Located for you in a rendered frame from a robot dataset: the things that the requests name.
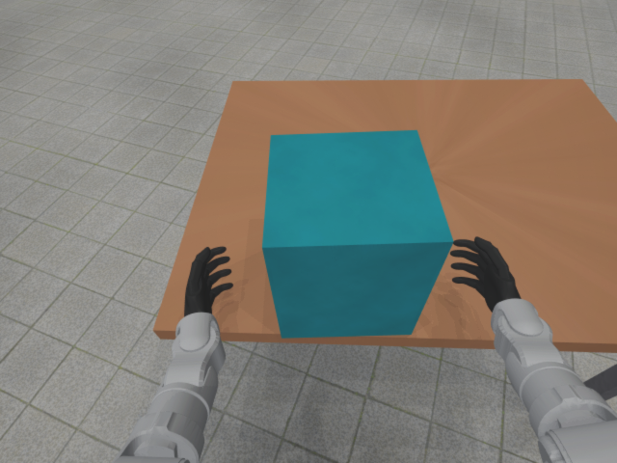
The robot left hand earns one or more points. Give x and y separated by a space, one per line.
199 296

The table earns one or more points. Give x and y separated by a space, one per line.
527 164

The carton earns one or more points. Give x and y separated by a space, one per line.
354 233

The robot right forearm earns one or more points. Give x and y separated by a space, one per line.
552 392

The robot left forearm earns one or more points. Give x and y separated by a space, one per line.
176 418

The robot right hand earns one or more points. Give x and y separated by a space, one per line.
495 282

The robot right upper arm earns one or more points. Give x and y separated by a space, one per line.
587 443

